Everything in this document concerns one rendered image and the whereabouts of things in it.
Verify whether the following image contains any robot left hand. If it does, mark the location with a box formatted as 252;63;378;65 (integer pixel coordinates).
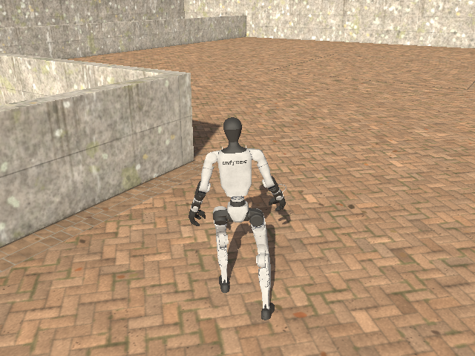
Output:
189;209;206;226

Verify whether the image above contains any robot left forearm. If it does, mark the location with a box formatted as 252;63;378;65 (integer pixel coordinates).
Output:
191;181;206;212

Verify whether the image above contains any robot left upper arm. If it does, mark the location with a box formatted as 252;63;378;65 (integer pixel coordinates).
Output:
199;151;219;193

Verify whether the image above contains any robot right shin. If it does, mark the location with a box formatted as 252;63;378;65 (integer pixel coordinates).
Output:
258;254;271;310

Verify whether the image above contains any robot right forearm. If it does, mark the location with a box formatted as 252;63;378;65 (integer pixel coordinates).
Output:
268;176;284;200

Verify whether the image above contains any robot right hand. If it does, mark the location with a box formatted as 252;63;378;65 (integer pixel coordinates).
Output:
269;198;286;211

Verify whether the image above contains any robot left thigh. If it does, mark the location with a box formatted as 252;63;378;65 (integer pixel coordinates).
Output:
213;206;229;248

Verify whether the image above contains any robot right upper arm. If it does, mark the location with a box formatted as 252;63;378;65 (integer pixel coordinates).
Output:
249;148;275;188

